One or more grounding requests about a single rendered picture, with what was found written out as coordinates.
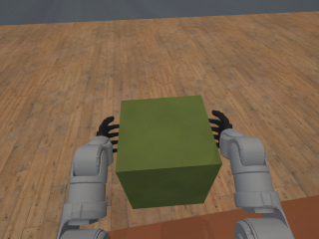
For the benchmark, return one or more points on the right robot hand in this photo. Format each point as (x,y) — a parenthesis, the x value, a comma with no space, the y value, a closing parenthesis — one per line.
(222,122)

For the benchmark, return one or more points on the robot right forearm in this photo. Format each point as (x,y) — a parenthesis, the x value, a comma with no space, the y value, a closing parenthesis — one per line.
(254,190)

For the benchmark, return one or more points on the left robot hand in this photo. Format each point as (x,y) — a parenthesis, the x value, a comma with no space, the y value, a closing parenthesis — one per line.
(104,129)

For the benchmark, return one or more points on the carton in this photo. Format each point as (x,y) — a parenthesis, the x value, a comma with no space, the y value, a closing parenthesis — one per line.
(167,154)

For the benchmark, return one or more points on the robot left forearm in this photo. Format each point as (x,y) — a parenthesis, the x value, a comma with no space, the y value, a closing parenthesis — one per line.
(87,190)

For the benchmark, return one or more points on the left robot upper arm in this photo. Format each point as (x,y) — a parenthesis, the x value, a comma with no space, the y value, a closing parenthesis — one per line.
(86,234)

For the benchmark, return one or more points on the right robot upper arm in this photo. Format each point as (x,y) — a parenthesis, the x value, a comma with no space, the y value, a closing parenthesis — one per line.
(261,228)

